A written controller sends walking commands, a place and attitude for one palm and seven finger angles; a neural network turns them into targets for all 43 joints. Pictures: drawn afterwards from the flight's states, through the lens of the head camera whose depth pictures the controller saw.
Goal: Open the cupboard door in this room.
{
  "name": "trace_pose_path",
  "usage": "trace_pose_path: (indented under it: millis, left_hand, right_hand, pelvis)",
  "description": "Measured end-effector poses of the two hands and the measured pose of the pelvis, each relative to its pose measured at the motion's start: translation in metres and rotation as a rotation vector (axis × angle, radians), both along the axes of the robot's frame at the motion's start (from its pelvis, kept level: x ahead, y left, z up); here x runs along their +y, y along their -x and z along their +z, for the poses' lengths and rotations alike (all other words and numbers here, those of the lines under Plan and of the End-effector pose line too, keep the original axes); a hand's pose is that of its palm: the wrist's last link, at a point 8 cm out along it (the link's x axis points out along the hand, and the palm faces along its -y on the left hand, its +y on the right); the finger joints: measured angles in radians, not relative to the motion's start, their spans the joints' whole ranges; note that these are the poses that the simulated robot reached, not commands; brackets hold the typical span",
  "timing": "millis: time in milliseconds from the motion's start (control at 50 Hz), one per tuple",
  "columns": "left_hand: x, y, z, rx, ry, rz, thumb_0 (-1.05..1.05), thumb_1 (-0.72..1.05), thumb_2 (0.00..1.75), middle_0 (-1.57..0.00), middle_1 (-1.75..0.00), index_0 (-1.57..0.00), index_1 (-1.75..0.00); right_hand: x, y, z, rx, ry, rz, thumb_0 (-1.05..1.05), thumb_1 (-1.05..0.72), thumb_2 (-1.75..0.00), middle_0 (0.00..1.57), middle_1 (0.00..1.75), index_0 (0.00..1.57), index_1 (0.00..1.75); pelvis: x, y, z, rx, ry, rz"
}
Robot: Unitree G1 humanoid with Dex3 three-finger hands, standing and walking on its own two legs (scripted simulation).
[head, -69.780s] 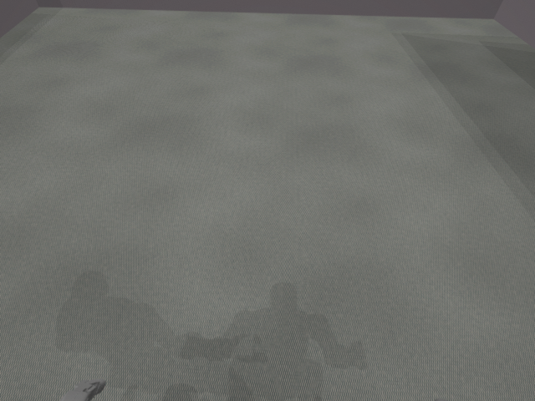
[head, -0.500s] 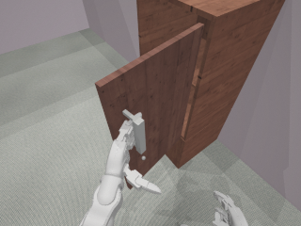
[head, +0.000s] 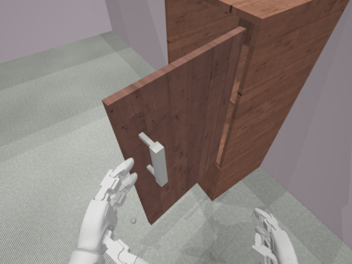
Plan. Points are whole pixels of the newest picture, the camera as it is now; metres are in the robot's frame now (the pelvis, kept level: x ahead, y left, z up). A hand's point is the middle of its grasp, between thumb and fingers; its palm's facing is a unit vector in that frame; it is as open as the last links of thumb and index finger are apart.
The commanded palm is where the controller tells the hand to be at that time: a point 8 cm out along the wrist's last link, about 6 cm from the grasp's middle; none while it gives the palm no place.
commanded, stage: slide the hand sideways off the handle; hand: left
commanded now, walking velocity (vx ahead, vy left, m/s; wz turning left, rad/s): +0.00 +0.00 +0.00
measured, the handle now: (153, 160) +0.32 +0.08 +0.09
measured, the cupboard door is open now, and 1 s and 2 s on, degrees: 99 99 99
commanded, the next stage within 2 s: draw the hand back to the body in 0.20 s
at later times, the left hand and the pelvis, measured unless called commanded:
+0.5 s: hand (110, 228) +0.17 +0.13 +0.09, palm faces -0.08 -0.99 -0.08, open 16.3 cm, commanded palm +0.15 +0.19 +0.10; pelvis -0.02 +0.01 -0.01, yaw +0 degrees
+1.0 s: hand (51, 214) +0.18 +0.21 +0.14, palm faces +0.20 -0.94 -0.29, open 14.9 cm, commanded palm +0.14 +0.26 +0.16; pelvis -0.01 +0.02 +0.02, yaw +0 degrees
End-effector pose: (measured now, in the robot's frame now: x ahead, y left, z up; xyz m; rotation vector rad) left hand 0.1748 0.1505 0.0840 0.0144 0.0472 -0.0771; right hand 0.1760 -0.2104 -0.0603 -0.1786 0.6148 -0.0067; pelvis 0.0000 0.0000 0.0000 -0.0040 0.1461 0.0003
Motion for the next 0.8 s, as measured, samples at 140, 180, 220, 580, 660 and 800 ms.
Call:
trace_pose_path:
  millis: [140, 180, 220, 580, 660, 800]
  left_hand:
    - [0.014, 0.018, -0.003, -0.006, -0.018, 0.006, -0.02, -0.50, 0.30, -0.16, -0.30, -0.16, -0.31]
    - [0.016, 0.021, -0.004, -0.009, -0.016, -0.001, -0.02, -0.50, 0.30, -0.15, -0.30, -0.16, -0.30]
    - [0.016, 0.023, -0.004, -0.015, -0.013, -0.011, -0.02, -0.50, 0.30, -0.15, -0.30, -0.15, -0.30]
    - [0.046, 0.019, 0.025, -0.074, -0.060, 0.018, -0.02, -0.50, 0.30, -0.15, -0.30, -0.15, -0.30]
    - [0.054, 0.021, 0.030, -0.065, -0.058, 0.012, -0.02, -0.50, 0.30, -0.15, -0.30, -0.15, -0.30]
    - [0.071, 0.023, 0.045, -0.068, -0.081, 0.016, -0.02, -0.48, 0.31, -0.15, -0.30, -0.15, -0.30]
  right_hand:
    - [-0.004, 0.007, -0.007, -0.002, 0.017, 0.005, 0.01, -0.90, -0.90, 0.20, 0.30, 0.20, 0.30]
    - [-0.005, 0.010, -0.009, -0.006, 0.020, 0.001, 0.01, -0.90, -0.90, 0.20, 0.30, 0.20, 0.30]
    - [-0.006, 0.013, -0.010, -0.012, 0.022, -0.005, 0.01, -0.90, -0.90, 0.20, 0.30, 0.20, 0.30]
    - [0.003, 0.034, -0.001, -0.050, 0.006, -0.057, 0.01, -0.90, -0.90, 0.20, 0.30, 0.20, 0.30]
    - [0.006, 0.030, 0.006, -0.071, 0.015, -0.049, 0.01, -0.90, -0.90, 0.20, 0.30, 0.20, 0.30]
    - [0.013, 0.018, 0.017, -0.113, 0.014, -0.036, 0.01, -0.90, -0.90, 0.20, 0.30, 0.20, 0.30]
  pelvis:
    - [-0.001, 0.007, -0.008, 0.009, 0.005, 0.010]
    - [-0.001, 0.010, -0.010, 0.011, 0.007, 0.011]
    - [0.000, 0.012, -0.012, 0.012, 0.009, 0.012]
    - [0.010, 0.019, -0.005, -0.032, 0.019, 0.002]
    - [0.013, 0.017, -0.001, -0.047, 0.024, 0.006]
    - [0.019, 0.012, 0.005, -0.075, 0.028, 0.008]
